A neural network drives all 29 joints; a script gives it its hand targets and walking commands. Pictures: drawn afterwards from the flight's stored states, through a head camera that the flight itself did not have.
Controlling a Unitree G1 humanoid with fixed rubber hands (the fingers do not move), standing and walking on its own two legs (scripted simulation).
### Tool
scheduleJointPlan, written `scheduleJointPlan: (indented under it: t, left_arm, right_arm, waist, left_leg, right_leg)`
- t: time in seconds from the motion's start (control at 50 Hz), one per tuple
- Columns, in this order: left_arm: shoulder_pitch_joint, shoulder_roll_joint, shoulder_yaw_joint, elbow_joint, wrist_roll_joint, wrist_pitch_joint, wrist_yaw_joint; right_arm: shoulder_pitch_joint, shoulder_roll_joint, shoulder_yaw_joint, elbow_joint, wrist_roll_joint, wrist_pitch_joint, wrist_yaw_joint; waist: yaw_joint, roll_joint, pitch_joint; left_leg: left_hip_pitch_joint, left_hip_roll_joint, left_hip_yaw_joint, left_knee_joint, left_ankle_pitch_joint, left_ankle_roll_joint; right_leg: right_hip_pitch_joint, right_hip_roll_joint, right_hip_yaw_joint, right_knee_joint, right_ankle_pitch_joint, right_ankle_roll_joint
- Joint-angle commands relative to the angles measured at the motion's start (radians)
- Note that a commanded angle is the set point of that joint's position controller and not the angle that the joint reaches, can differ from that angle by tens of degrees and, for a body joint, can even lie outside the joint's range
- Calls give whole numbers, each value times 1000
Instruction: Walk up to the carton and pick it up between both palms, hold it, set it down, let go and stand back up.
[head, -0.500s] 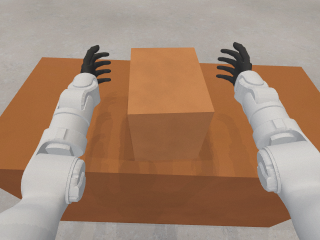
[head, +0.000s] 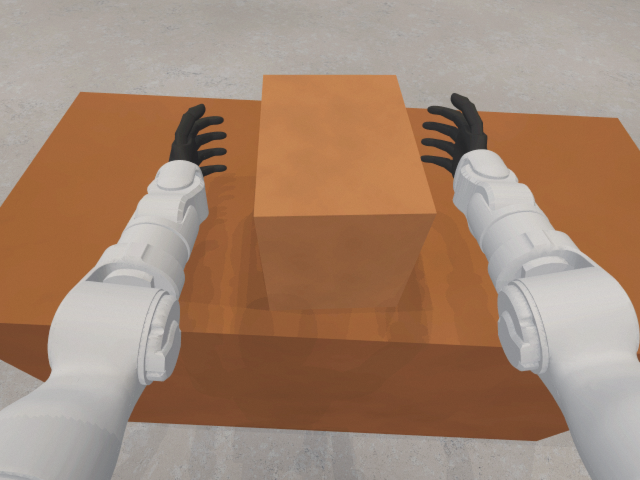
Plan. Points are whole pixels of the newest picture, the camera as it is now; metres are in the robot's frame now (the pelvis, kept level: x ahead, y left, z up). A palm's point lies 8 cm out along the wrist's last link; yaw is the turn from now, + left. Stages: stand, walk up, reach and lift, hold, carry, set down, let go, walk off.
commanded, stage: reach and lift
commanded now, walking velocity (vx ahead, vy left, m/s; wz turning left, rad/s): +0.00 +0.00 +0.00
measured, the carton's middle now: (332, 194) +0.50 +0.02 +0.05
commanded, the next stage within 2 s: none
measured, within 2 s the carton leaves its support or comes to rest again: neither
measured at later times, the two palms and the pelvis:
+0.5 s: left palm (202, 200) +0.45 +0.19 +0.08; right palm (455, 191) +0.47 -0.14 +0.10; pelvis -0.01 +0.00 -0.01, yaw +0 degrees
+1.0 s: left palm (225, 188) +0.47 +0.17 +0.09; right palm (436, 199) +0.47 -0.12 +0.08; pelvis +0.02 +0.01 +0.00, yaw -1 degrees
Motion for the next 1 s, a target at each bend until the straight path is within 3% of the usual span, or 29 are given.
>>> scheduleJointPlan:
  t: [0.0,0.08,0.18,0.26,0.32,0.38,0.52,0.66,0.68,0.7,0.76,0.82,0.9,0.98]
  left_arm:
    - [-514,140,1,-333,5,-122,22]
    - [-512,120,-5,-277,-10,-130,21]
    - [-481,101,-38,-109,-45,-176,12]
    - [-440,120,-38,2,-49,-228,4]
    - [-419,135,-19,16,-35,-261,-1]
    - [-453,133,-12,-36,-28,-282,3]
    - [-495,66,-32,-105,-32,-296,15]
    - [-436,-32,41,-135,58,-299,-1]
    - [-428,-54,65,-139,83,-299,-5]
    - [-493,-151,67,-155,121,-299,-14]
    - [-485,-402,208,-174,319,-289,-84]
    - [-364,-640,280,-153,509,-260,-147]
    - [-257,-680,356,-165,584,-214,-149]
    - [-194,-697,353,-216,608,-181,-137]
  right_arm:
    - [-428,-191,-57,-281,-38,-124,3]
    - [-444,-180,-95,-274,-85,-128,0]
    - [-441,-140,-94,-229,-105,-135,8]
    - [-418,-108,-56,-160,-92,-154,23]
    - [-396,-94,-12,-144,-52,-176,28]
    - [-400,-93,1,-172,-25,-197,27]
    - [-393,-96,-52,-164,-72,-217,24]
    - [-386,-17,-112,-201,-149,-232,10]
    - [-386,11,-123,-210,-166,-231,12]
    - [-432,107,-169,-220,-216,-223,20]
    - [-419,424,-305,-286,-482,-222,80]
    - [-333,685,-367,-279,-681,-247,159]
    - [-266,758,-405,-290,-763,-269,196]
    - [-211,771,-410,-287,-812,-284,206]
  waist:
    - [3,75,-952]
    - [-18,56,-914]
    - [-11,4,-821]
    - [4,-43,-754]
    - [27,-54,-744]
    - [38,-23,-789]
    - [1,51,-876]
    - [-10,25,-885]
    - [-7,16,-870]
    - [-27,10,-805]
    - [-32,-22,-748]
    - [-8,31,-698]
    - [32,1,-611]
    - [37,-17,-544]
  left_leg:
    - [248,-42,86,77,538,-87]
    - [206,-43,80,77,443,-81]
    - [66,-35,78,37,251,-40]
    - [-28,-32,78,17,191,-11]
    - [-78,-33,85,6,218,-1]
    - [-77,-35,94,13,264,-13]
    - [57,-33,94,71,333,-57]
    - [81,-45,94,90,454,-61]
    - [79,-47,95,84,458,-57]
    - [60,-44,85,75,404,-38]
    - [122,-49,108,31,381,-9]
    - [206,-46,130,-11,428,-17]
    - [205,-41,151,-50,443,-7]
    - [256,-34,167,-53,487,-1]
  right_leg:
    - [417,19,-10,84,554,44]
    - [371,11,-8,78,488,44]
    - [352,-14,8,89,317,35]
    - [387,-29,21,108,253,33]
    - [448,-38,33,127,284,40]
    - [466,-37,34,139,332,44]
    - [322,-17,13,119,345,27]
    - [384,-13,9,123,490,46]
    - [398,-15,9,122,496,49]
    - [354,-16,11,114,432,37]
    - [415,-29,-3,71,424,46]
    - [521,-24,-24,53,515,42]
    - [592,-15,-37,48,542,48]
    - [571,-6,-52,31,509,48]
